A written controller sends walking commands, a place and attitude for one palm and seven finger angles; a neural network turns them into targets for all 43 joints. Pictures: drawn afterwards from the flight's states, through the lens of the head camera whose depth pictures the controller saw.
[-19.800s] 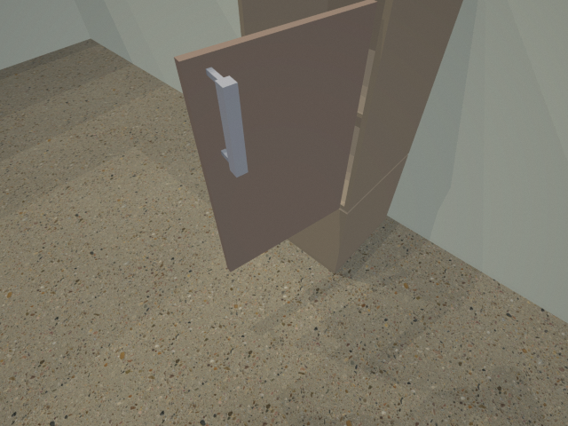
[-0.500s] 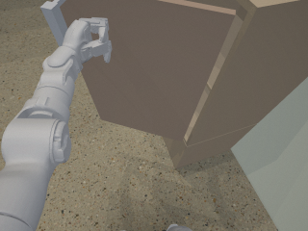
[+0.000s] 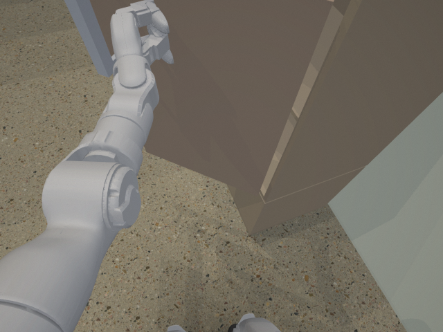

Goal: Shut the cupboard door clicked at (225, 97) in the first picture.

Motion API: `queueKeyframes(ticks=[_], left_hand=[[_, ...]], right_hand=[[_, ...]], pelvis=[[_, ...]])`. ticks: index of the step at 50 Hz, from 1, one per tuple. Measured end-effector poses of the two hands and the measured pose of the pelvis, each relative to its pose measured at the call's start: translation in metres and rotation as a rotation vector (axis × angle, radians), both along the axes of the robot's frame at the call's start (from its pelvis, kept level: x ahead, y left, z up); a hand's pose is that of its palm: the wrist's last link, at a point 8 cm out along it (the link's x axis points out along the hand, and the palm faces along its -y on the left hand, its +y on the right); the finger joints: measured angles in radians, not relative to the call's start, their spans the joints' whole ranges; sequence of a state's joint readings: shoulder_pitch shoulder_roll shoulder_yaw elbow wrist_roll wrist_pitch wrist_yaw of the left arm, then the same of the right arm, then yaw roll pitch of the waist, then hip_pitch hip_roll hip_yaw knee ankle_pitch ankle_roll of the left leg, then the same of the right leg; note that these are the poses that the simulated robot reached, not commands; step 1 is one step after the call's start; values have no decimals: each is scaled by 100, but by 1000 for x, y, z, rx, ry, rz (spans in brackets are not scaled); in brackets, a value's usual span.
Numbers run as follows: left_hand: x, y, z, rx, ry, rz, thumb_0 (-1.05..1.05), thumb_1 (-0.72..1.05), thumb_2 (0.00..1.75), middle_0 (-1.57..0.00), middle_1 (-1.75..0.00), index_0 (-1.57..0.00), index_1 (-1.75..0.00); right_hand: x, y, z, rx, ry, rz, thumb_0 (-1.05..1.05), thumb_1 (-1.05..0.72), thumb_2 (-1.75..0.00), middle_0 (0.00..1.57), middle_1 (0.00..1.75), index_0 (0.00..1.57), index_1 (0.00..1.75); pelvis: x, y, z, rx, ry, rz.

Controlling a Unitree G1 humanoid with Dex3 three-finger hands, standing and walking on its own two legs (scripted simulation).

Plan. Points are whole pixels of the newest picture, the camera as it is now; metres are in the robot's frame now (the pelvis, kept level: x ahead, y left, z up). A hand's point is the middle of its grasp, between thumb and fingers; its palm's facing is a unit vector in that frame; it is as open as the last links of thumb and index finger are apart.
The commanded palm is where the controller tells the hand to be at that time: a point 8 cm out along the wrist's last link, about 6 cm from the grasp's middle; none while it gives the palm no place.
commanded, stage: pull the fist back off the door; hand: left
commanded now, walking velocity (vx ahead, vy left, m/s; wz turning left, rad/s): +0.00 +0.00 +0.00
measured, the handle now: (97, 22) +0.62 +0.14 +0.17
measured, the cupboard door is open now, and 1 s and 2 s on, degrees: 46 45 45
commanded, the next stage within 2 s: draw the hand back to the body in 0.62 s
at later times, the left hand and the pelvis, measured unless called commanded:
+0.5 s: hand (156, 78) +0.48 +0.04 +0.17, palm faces +0.04 -1.00 +0.03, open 3.1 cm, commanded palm +0.44 +0.09 +0.18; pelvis +0.00 -0.02 +0.02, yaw -1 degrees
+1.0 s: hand (133, 107) +0.42 +0.07 +0.17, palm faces +0.04 -1.00 +0.03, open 3.1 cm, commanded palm +0.37 +0.13 +0.18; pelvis -0.01 -0.01 +0.02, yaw -2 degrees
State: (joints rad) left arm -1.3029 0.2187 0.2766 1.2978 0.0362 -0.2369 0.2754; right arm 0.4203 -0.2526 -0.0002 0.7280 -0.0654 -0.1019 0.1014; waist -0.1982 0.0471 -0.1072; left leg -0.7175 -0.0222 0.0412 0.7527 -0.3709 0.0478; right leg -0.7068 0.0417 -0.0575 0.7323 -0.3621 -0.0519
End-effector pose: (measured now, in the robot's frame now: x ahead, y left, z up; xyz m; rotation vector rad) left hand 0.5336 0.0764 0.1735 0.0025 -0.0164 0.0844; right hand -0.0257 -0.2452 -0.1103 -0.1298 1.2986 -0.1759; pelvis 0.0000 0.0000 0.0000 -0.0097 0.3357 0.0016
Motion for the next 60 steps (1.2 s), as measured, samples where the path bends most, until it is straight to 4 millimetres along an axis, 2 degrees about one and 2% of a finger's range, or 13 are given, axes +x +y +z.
queueKeyframes(ticks=[3, 8, 14, 19, 25, 31, 35, 39, 43, 48, 51, 55, 60], left_hand=[[-2, -1, -6, 24, 32, -24, 1, 91, 94, -129, -150, -130, -150], [-12, 2, -9, -41, 53, -29, 1, 91, 92, -129, -150, -130, -150], [-29, 8, -1, -10, -9, -39, 2, 90, 91, -129, -150, -130, -150], [-51, 13, -8, -27, 19, -47, 2, 90, 90, -130, -150, -130, -150], [-80, 19, -6, -31, -12, -44, 2, 90, 90, -130, -150, -130, -150], [-102, 21, -1, -17, -7, -55, 2, 90, 90, -130, -150, -130, -150], [-106, 18, 4, -12, 14, -61, 2, 90, 90, -130, -150, -130, -150], [-102, 13, 10, -21, 14, -65, 2, 89, 90, -130, -150, -130, -150], [-103, 17, 12, -44, -18, -62, 2, 89, 90, -130, -150, -130, -150], [-123, 38, 2, -27, -35, -52, 2, 89, 90, -130, -150, -130, -150], [-141, 56, -6, -27, -19, -39, 2, 89, 90, -130, -150, -130, -150], [-170, 76, 1, -15, -59, -35, 2, 90, 90, -130, -150, -130, -150], [-202, 91, 13, -2, -77, -53, 2, 90, 90, -129, -150, -130, -150]], right_hand=[[-9, 4, -1, 23, 19, -45, 0, -90, -90, 20, 30, 20, 30], [-20, 3, 3, 28, 41, -84, 1, -90, -90, 20, 30, 20, 30], [-12, -12, 7, 10, 14, -85, 1, -90, -90, 20, 30, 20, 30], [17, -27, 10, -15, -59, -61, 1, -90, -90, 20, 30, 20, 30], [70, -36, 18, -40, -213, -13, 1, -90, -90, 20, 30, 20, 30], [115, -29, 27, -31, -344, 36, 1, -90, -90, 20, 30, 20, 30], [131, -18, 31, -20, -390, 64, 1, -90, -90, 20, 30, 20, 30], [129, -9, 29, -6, -396, 77, 1, -90, -90, 20, 30, 20, 30], [113, -2, 24, 17, -372, 55, 1, -90, -90, 20, 30, 20, 30], [89, 0, 19, 38, -325, 3, 1, -90, -90, 20, 30, 20, 30], [83, -1, 19, 27, -304, -15, 1, -90, -90, 20, 30, 20, 30], [93, -5, 26, -2, -331, -12, 1, -90, -90, 20, 30, 20, 30], [131, -4, 40, -25, -430, 40, 1, -90, -90, 20, 30, 20, 30]], pelvis=[[1, -2, 3, 3, -18, -17], [5, -6, 9, 4, -59, -34], [8, -11, 14, 6, -100, -35], [6, -14, 17, 7, -137, -29], [1, -16, 20, 10, -179, -22], [-6, -16, 21, 12, -216, -6], [-12, -15, 21, 12, -229, 8], [-16, -13, 21, 14, -226, 10], [-15, -10, 21, 16, -220, -13], [-10, -7, 23, 15, -242, -39], [-8, -7, 25, 11, -266, -45], [-7, -5, 28, 7, -299, -41], [-9, -3, 30, 6, -336, -19]])
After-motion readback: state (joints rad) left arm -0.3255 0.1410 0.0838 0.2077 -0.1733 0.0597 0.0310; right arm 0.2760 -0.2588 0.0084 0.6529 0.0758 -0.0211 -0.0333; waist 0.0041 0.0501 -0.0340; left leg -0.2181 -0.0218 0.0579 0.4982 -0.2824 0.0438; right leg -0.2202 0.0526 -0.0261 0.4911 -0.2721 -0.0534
